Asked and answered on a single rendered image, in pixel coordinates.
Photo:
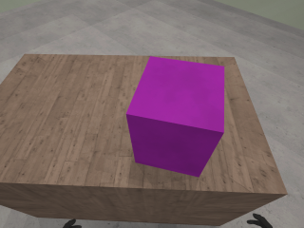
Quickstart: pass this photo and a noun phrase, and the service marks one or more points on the pedestal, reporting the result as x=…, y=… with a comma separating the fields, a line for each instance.
x=66, y=151

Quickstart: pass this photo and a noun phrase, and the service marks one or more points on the robot left hand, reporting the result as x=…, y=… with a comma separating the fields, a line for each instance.
x=70, y=223

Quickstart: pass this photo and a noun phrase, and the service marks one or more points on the carton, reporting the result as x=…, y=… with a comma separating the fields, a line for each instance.
x=176, y=116

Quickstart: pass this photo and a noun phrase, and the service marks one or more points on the robot right hand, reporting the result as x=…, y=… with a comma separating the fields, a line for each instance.
x=261, y=221

